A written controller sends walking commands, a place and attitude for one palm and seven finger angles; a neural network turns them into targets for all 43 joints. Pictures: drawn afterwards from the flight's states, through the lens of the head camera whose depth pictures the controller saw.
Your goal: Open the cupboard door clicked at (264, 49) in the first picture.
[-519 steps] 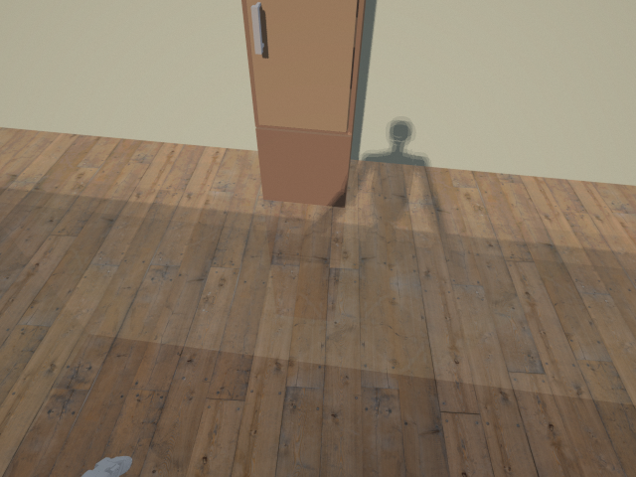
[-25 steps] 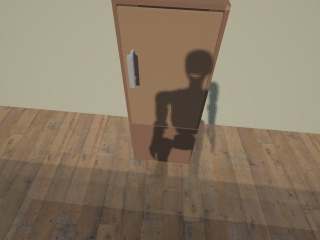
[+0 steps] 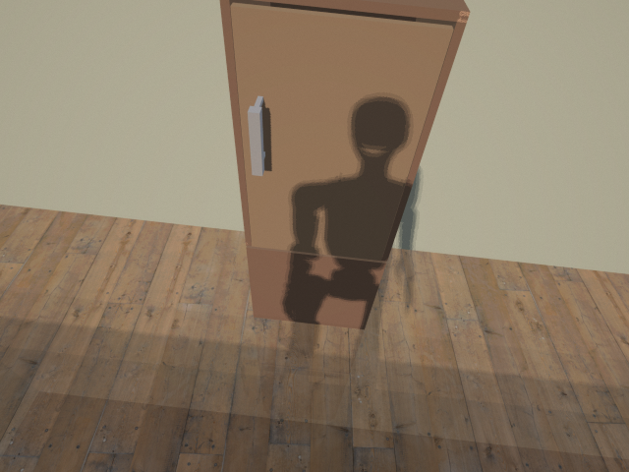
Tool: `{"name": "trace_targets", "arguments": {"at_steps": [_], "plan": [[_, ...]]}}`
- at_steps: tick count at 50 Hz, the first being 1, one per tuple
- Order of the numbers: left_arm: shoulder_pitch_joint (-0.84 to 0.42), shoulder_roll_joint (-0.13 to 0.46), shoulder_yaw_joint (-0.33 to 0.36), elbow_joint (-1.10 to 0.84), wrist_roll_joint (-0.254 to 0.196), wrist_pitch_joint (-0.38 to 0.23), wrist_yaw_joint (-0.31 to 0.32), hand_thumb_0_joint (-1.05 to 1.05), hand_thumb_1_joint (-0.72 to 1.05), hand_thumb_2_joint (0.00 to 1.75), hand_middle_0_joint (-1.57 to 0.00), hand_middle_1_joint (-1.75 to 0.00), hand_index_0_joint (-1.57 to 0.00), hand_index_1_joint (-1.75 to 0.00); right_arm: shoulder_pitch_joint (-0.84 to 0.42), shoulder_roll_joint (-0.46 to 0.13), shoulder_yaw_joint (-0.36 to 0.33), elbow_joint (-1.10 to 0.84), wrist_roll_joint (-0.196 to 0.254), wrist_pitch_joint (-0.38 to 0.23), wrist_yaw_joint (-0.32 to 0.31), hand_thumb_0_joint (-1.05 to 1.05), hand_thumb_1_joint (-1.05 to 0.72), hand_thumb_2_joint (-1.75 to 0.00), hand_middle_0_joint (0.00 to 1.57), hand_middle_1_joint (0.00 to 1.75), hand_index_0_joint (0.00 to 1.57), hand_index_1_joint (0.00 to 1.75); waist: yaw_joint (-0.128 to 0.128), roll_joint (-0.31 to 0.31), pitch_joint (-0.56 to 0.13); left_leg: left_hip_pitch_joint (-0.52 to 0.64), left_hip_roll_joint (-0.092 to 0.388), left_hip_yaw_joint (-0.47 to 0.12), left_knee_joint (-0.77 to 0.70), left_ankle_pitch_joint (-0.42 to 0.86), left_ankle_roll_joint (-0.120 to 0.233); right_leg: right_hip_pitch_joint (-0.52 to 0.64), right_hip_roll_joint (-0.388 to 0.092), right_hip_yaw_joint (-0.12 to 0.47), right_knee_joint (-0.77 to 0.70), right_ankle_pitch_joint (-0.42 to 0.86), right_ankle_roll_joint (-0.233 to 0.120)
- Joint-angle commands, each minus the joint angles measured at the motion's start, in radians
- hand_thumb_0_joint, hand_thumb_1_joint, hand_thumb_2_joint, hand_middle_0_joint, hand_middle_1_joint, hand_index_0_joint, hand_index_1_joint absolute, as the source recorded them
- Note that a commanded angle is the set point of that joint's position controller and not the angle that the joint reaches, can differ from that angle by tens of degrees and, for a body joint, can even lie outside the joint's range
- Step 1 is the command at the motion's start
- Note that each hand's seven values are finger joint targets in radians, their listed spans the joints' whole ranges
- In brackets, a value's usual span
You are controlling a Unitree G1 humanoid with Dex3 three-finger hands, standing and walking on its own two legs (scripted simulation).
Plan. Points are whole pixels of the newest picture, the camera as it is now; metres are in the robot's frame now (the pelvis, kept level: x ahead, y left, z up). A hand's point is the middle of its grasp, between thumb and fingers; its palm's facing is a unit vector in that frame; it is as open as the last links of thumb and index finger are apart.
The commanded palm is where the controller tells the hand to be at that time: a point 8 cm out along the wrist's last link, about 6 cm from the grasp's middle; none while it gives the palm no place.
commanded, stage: shuffle to correct the standing spot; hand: left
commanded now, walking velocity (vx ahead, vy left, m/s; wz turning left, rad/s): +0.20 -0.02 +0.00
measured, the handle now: (258, 136) +0.69 +0.16 +0.05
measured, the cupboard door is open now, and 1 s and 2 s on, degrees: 0 0 0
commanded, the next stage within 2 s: come to a stop and stand still in 0.44 s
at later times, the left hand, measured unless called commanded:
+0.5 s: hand (228, 463) +0.17 +0.13 -0.15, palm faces +0.09 -0.97 -0.21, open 7.2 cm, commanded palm none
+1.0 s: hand (226, 466) +0.16 +0.13 -0.16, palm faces +0.06 -0.97 -0.23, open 7.4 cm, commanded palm none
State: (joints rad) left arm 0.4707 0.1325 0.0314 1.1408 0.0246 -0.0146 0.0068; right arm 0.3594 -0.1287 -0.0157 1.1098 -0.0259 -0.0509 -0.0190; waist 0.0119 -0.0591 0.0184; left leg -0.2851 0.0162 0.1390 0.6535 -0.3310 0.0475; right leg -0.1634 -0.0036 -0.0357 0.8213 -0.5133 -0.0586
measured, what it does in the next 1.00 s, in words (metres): walks ahead: right foot, then left foot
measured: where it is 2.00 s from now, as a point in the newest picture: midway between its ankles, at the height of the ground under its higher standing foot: outside the picture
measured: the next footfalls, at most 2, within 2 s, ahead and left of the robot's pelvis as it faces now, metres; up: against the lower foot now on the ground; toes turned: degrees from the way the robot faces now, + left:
right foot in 0.36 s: +0.19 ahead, -0.15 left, +0.00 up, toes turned -8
left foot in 0.70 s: +0.26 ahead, +0.07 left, +0.00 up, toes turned +6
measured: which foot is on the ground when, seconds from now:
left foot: down 0.00-0.36, up 0.38-0.68, down 0.70-1.00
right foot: up 0.00-0.34, down 0.36-0.76, up 0.78-1.00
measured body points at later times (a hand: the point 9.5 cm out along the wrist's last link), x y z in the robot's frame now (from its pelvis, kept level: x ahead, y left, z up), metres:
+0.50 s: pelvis +0.12 -0.05 +0.01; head +0.13 -0.06 +0.46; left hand +0.16 +0.18 -0.13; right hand +0.09 -0.27 -0.15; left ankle +0.07 +0.07 -0.64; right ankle +0.15 -0.15 -0.72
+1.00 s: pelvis +0.15 -0.05 +0.01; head +0.18 -0.06 +0.46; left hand +0.16 +0.18 -0.14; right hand +0.26 -0.26 -0.14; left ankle +0.22 +0.07 -0.72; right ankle +0.12 -0.16 -0.70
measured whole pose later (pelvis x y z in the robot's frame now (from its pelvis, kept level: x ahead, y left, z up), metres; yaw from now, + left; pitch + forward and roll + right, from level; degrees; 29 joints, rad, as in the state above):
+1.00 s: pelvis +0.15 -0.05 +0.01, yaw -1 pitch +0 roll +1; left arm 0.26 0.16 0.05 1.02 0.03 0.03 0.03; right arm 0.10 -0.12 -0.04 0.98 -0.02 0.01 -0.04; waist 0.03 0.00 0.08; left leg -0.35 0.04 0.12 0.50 -0.14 0.02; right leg -0.32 -0.04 -0.04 0.79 -0.47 0.02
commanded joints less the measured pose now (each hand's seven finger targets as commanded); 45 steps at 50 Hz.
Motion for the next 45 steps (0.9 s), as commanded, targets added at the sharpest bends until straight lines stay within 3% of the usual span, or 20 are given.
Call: {"name": "trace_targets", "arguments": {"at_steps": [1, 4, 7, 11, 13, 15, 16, 17, 18, 19, 21, 24, 30, 33, 35, 36, 37, 39, 42, 45], "plan": [[-0.126, 0.043, 0.011, -0.113, -0.001, -0.032, -0.005, 0.0, 0.9, 0.9, -0.2, -0.3, -0.2, -0.3, 0.186, -0.109, -0.018, 0.004, 0.004, -0.023, -0.022, 0.0, -0.9, -0.9, 0.2, 0.3, 0.2, 0.3, -0.06, 0.108, 0.14, 0.102, 0.385, -0.473, -0.459, 0.143, 0.216, -0.489, -0.072, 0.065, 0.453, 0.075, -0.023], [-0.086, 0.0, 0.008, -0.102, 0.008, -0.016, -0.021, 0.0, 0.9, 0.9, -0.2, -0.3, -0.2, -0.3, 0.119, -0.091, -0.01, -0.009, 0.005, -0.045, -0.021, 0.0, -0.9, -0.9, 0.2, 0.3, 0.2, 0.3, -0.009, 0.118, 0.114, 0.068, 0.303, -0.272, -0.476, 0.245, 0.166, -0.444, -0.098, 0.034, 0.356, 0.206, 0.015], [-0.124, -0.004, 0.01, -0.122, 0.002, -0.008, -0.026, 0.0, 0.9, 0.9, -0.2, -0.3, -0.2, -0.3, 0.115, -0.103, -0.014, -0.005, 0.004, -0.049, -0.02, 0.0, -0.9, -0.9, 0.2, 0.3, 0.2, 0.3, -0.005, 0.157, 0.071, 0.092, 0.255, -0.156, -0.461, 0.35, 0.156, -0.396, -0.099, -0.008, 0.181, 0.232, 0.03], [-0.223, 0.003, 0.013, -0.153, 0.001, -0.014, -0.026, 0.0, 0.9, 0.9, -0.2, -0.3, -0.2, -0.3, 0.124, -0.115, -0.026, 0.001, -0.005, -0.031, -0.013, 0.0, -0.9, -0.9, 0.2, 0.3, 0.2, 0.3, -0.032, 0.18, 0.094, 0.083, 0.249, -0.13, -0.44, 0.274, 0.144, -0.322, -0.072, -0.065, -0.042, 0.224, 0.033], [-0.227, 0.01, 0.019, -0.159, 0.003, -0.017, -0.029, 0.0, 0.9, 0.9, -0.2, -0.3, -0.2, -0.3, 0.108, -0.124, -0.033, -0.005, -0.008, -0.021, -0.009, 0.0, -0.9, -0.9, 0.2, 0.3, 0.2, 0.3, -0.025, 0.176, 0.106, 0.049, 0.254, -0.132, -0.414, 0.192, 0.131, -0.256, -0.063, -0.082, -0.118, 0.248, 0.033], [-0.149, 0.04, 0.031, -0.135, 0.005, -0.027, -0.026, 0.0, 0.9, 0.9, -0.2, -0.3, -0.2, -0.3, 0.097, -0.121, -0.034, -0.007, -0.006, -0.01, -0.006, 0.0, -0.9, -0.9, 0.2, 0.3, 0.2, 0.3, 0.015, 0.107, 0.062, -0.011, 0.214, -0.105, -0.293, 0.099, 0.091, -0.064, -0.035, -0.102, -0.248, 0.305, 0.035], [-0.057, 0.082, 0.039, -0.106, 0.008, -0.037, -0.019, 0.0, 0.9, 0.9, -0.2, -0.3, -0.2, -0.3, 0.096, -0.099, -0.03, -0.009, 0.0, -0.01, 0.0, 0.0, -0.9, -0.9, 0.2, 0.3, 0.2, 0.3, 0.058, 0.013, 0.011, -0.079, 0.156, -0.061, -0.147, 0.049, 0.058, 0.088, -0.054, -0.052, -0.301, 0.296, 0.025], [0.053, 0.167, 0.056, -0.075, 0.012, -0.049, -0.008, 0.0, 0.9, 0.9, -0.2, -0.3, -0.2, -0.3, 0.115, -0.055, -0.021, -0.025, 0.008, -0.011, 0.008, 0.0, -0.9, -0.9, 0.2, 0.3, 0.2, 0.3, 0.097, -0.205, -0.076, -0.238, 0.048, 0.027, 0.124, -0.101, 0.013, 0.274, -0.257, 0.21, -0.379, 0.239, -0.041], [0.121, 0.257, 0.07, -0.076, -0.003, -0.045, 0.002, 0.0, 0.9, 0.9, -0.2, -0.3, -0.2, -0.3, 0.092, -0.048, -0.016, -0.064, 0.013, -0.004, 0.013, 0.0, -0.9, -0.9, 0.2, 0.3, 0.2, 0.3, 0.109, -0.343, -0.127, -0.355, -0.011, -0.002, 0.411, -0.343, -0.005, 0.305, -0.432, 0.501, -0.564, 0.183, -0.131], [0.083, 0.234, 0.067, -0.083, -0.013, -0.039, 0.005, 0.0, 0.9, 0.9, -0.2, -0.3, -0.2, -0.3, 0.038, -0.073, -0.028, -0.078, 0.004, 0.004, 0.013, 0.0, -0.9, -0.9, 0.2, 0.3, 0.2, 0.3, 0.099, -0.207, -0.052, -0.406, 0.032, -0.094, 0.556, -0.277, 0.0, 0.224, -0.425, 0.497, -0.606, 0.113, -0.164], [-0.064, 0.154, 0.055, -0.119, -0.009, -0.042, 0.013, 0.0, 0.9, 0.9, -0.2, -0.3, -0.2, -0.3, 0.001, -0.061, -0.033, -0.078, 0.001, 0.007, 0.021, 0.0, -0.9, -0.9, 0.2, 0.3, 0.2, 0.3, 0.035, -0.134, 0.025, -0.391, 0.088, -0.116, 0.621, -0.12, -0.001, 0.025, -0.379, 0.403, -0.63, 0.003, -0.147], [-0.142, 0.096, 0.033, -0.143, 0.0, -0.056, 0.014, 0.0, 0.9, 0.9, -0.2, -0.3, -0.2, -0.3, 0.024, -0.033, -0.027, -0.055, -0.002, 0.026, 0.026, 0.0, -0.9, -0.9, 0.2, 0.3, 0.2, 0.3, -0.027, -0.054, 0.057, -0.244, 0.104, -0.096, 0.462, 0.007, -0.037, -0.149, -0.303, 0.152, -0.652, 0.246, -0.105], [-0.104, 0.143, 0.035, -0.112, 0.003, -0.051, 0.012, 0.0, 0.9, 0.9, -0.2, -0.3, -0.2, -0.3, -0.041, -0.01, -0.012, -0.086, 0.007, 0.025, 0.022, 0.0, -0.9, -0.9, 0.2, 0.3, 0.2, 0.3, -0.003, 0.014, 0.021, -0.087, 0.052, -0.042, 0.041, 0.046, -0.065, -0.08, -0.285, 0.085, -0.59, 0.5, -0.129], [-0.112, 0.118, 0.022, -0.099, -0.005, -0.029, 0.016, 0.0, 0.9, 0.9, -0.2, -0.3, -0.2, -0.3, 0.018, -0.043, -0.006, -0.065, 0.012, 0.012, 0.004, 0.0, -0.9, -0.9, 0.2, 0.3, 0.2, 0.3, -0.023, 0.03, -0.035, 0.122, 0.047, -0.062, -0.226, 0.295, -0.071, -0.072, -0.191, 0.014, -0.404, 0.575, -0.047], [-0.051, 0.056, 0.004, -0.095, -0.017, -0.011, 0.022, 0.0, 0.9, 0.9, -0.2, -0.3, -0.2, -0.3, -0.01, -0.144, -0.019, -0.093, 0.015, 0.004, -0.015, 0.0, -0.9, -0.9, 0.2, 0.3, 0.2, 0.3, 0.011, 0.21, -0.095, 0.19, 0.254, -0.239, -0.251, 0.779, 0.028, -0.109, -0.1, -0.043, -0.309, 0.286, 0.046], [-0.035, 0.054, -0.002, -0.093, -0.013, 0.001, 0.028, 0.0, 0.9, 0.9, -0.2, -0.3, -0.2, -0.3, -0.036, -0.167, -0.025, -0.111, 0.017, 0.014, -0.021, 0.0, -0.9, -0.9, 0.2, 0.3, 0.2, 0.3, 0.015, 0.208, -0.068, 0.144, 0.309, -0.258, -0.269, 0.826, 0.081, -0.092, -0.08, -0.046, -0.262, 0.137, 0.06], [-0.037, 0.037, -0.006, -0.093, -0.009, 0.008, 0.034, 0.0, 0.9, 0.9, -0.2, -0.3, -0.2, -0.3, -0.062, -0.167, -0.026, -0.119, 0.013, 0.022, -0.025, 0.0, -0.9, -0.9, 0.2, 0.3, 0.2, 0.3, 0.017, 0.195, -0.005, 0.08, 0.307, -0.244, -0.291, 0.805, 0.095, -0.103, -0.068, -0.038, -0.227, 0.074, 0.064], [-0.044, 0.06, -0.002, -0.08, -0.009, 0.023, 0.031, 0.0, 0.9, 0.9, -0.2, -0.3, -0.2, -0.3, -0.094, -0.144, -0.021, -0.112, 0.014, 0.025, -0.038, 0.0, -0.9, -0.9, 0.2, 0.3, 0.2, 0.3, 0.014, 0.285, 0.001, 0.107, 0.292, -0.255, -0.322, 0.928, 0.111, -0.139, -0.072, -0.022, -0.109, 0.032, 0.071], [-0.054, 0.084, 0.012, -0.093, -0.01, 0.033, 0.03, 0.0, 0.9, 0.9, -0.2, -0.3, -0.2, -0.3, -0.11, -0.167, -0.039, -0.124, 0.013, 0.037, -0.043, 0.0, -0.9, -0.9, 0.2, 0.3, 0.2, 0.3, 0.002, 0.219, -0.067, 0.171, 0.315, -0.242, -0.276, 0.998, 0.153, -0.184, -0.066, 0.018, 0.024, -0.012, 0.073], [-0.086, 0.069, 0.024, -0.127, -0.005, 0.046, 0.03, 0.0, 0.9, 0.9, -0.2, -0.3, -0.2, -0.3, -0.113, -0.197, -0.065, -0.14, 0.006, 0.053, -0.041, 0.0, -0.9, -0.9, 0.2, 0.3, 0.2, 0.3, -0.015, 0.149, -0.122, 0.184, 0.333, -0.258, -0.263, 0.873, 0.179, -0.218, -0.044, 0.027, 0.105, -0.018, 0.078]]}}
